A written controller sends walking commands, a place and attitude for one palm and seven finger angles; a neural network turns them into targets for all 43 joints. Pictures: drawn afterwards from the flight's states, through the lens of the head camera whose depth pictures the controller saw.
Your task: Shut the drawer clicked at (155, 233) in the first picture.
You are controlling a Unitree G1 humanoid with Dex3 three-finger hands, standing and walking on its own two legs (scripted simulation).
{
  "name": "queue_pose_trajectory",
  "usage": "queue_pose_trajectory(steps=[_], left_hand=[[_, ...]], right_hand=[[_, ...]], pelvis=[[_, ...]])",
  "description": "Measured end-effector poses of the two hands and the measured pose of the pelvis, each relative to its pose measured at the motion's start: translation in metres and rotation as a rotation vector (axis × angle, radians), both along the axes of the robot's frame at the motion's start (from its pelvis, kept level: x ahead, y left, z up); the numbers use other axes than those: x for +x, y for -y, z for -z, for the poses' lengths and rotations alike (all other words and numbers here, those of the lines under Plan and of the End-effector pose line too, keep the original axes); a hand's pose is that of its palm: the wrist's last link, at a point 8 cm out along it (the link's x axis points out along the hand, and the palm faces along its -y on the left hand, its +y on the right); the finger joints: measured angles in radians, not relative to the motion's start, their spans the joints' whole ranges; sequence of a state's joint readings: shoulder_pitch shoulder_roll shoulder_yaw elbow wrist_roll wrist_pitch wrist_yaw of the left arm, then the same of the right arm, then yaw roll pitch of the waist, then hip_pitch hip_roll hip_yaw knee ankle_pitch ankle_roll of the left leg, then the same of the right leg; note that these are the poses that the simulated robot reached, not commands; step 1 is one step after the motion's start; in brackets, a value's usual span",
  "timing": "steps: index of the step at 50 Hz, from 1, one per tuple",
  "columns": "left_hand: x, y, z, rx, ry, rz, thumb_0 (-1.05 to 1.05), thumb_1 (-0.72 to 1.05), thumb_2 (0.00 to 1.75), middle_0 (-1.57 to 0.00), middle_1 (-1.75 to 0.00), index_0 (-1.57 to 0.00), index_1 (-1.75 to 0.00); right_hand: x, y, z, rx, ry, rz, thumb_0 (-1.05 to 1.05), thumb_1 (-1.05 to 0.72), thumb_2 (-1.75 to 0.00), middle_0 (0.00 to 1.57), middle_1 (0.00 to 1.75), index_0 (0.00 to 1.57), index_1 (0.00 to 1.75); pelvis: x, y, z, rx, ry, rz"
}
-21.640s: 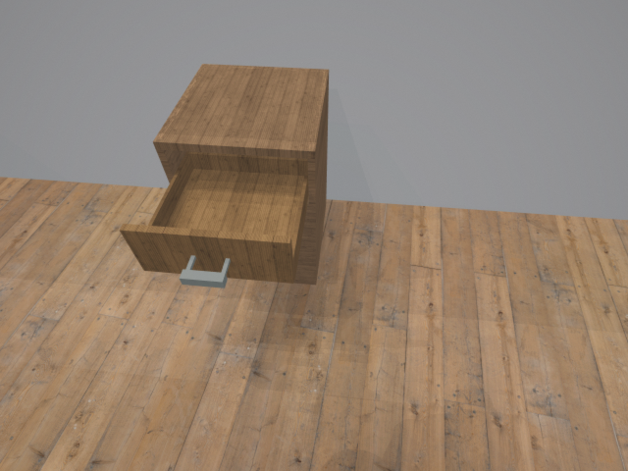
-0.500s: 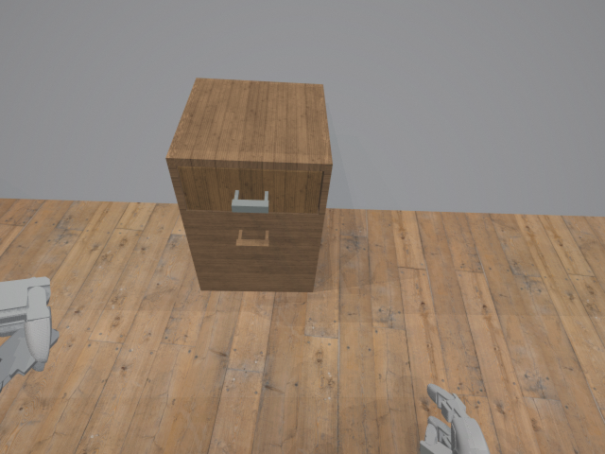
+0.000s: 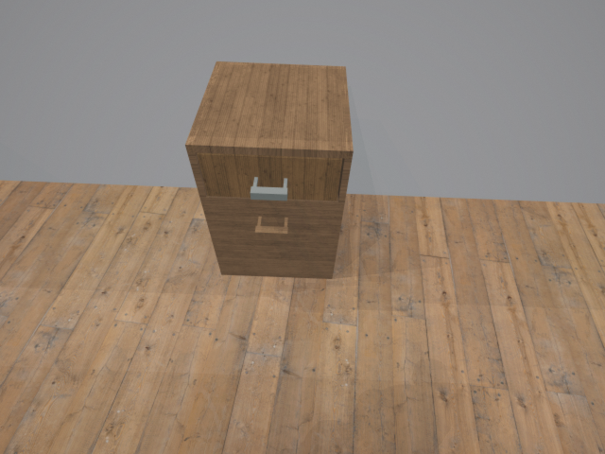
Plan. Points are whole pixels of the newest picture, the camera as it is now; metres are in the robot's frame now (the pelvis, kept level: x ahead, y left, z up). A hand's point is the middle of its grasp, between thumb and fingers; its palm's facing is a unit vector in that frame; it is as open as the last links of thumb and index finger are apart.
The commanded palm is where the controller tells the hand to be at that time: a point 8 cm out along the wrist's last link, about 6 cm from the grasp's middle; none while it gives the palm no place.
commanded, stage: let the arm hang, fingers relaxed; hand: left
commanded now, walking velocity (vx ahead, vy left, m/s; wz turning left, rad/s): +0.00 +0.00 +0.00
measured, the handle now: (270, 187) +0.79 +0.15 -0.25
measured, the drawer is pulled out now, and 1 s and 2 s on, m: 0.00 0.00 0.00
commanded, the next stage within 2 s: look to check the result in 0.60 s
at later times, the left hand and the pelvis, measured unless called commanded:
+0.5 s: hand out of the picture -0.01 +0.13 -0.18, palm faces +0.02 -0.99 -0.15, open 7.3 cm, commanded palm none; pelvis +0.00 -0.02 +0.00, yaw -1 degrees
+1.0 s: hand out of the picture -0.02 +0.11 -0.17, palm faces +0.04 -0.99 -0.15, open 7.3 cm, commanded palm none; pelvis +0.01 -0.04 +0.00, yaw -1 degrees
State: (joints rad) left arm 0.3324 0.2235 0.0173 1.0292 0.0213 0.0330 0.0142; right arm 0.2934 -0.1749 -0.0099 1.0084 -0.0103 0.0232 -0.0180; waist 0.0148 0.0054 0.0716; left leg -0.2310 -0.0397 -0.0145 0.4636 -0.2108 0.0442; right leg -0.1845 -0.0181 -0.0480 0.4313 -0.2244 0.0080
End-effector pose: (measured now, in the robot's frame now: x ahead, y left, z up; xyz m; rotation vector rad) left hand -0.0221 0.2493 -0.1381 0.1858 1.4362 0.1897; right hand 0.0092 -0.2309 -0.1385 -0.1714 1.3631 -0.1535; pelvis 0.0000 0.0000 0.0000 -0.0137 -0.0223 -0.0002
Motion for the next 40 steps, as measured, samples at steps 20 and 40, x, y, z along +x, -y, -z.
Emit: queue_pose_trajectory(steps=[20, 40], left_hand=[[0.006, 0.065, 0.006, -0.084, 0.012, 0.002, 0.00, 0.91, 0.90, -0.22, -0.32, -0.22, -0.32], [0.000, 0.081, 0.007, -0.083, -0.019, -0.025, 0.00, 0.91, 0.90, -0.20, -0.30, -0.20, -0.30]], right_hand=[[-0.041, -0.013, 0.013, 0.079, -0.080, 0.073, 0.00, -0.91, -0.90, 0.20, 0.30, 0.20, 0.30], [-0.048, -0.004, 0.012, 0.079, -0.117, 0.091, 0.00, -0.91, -0.90, 0.20, 0.30, 0.20, 0.30]], pelvis=[[-0.002, 0.017, -0.001, 0.016, 0.012, 0.014], [0.003, 0.033, -0.001, 0.014, 0.007, 0.013]])
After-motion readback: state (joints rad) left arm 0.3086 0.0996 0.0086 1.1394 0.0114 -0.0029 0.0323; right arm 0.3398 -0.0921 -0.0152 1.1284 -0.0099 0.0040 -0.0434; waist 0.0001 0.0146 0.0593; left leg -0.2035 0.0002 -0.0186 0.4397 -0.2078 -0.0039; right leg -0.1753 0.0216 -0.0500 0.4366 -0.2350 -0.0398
